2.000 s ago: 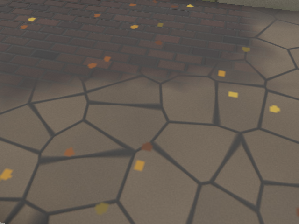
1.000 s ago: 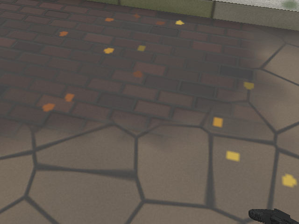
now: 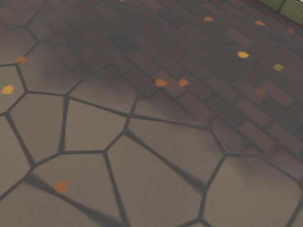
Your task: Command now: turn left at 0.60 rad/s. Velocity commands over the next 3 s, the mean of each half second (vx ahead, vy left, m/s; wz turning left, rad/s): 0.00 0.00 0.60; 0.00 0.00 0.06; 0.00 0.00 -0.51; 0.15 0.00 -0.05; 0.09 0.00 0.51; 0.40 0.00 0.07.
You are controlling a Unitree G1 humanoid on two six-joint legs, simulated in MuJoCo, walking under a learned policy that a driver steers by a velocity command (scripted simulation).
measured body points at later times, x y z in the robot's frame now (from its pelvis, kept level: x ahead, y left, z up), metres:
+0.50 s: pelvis +0.01 -0.04 +0.00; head +0.06 -0.05 +0.45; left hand +0.09 +0.27 -0.08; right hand +0.24 -0.28 -0.11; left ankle -0.06 +0.10 -0.65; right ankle +0.05 -0.13 -0.74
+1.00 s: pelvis -0.01 +0.01 -0.01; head +0.01 +0.02 +0.44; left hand +0.00 +0.32 -0.12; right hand +0.24 -0.18 -0.09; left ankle -0.06 +0.11 -0.74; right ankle +0.00 -0.12 -0.69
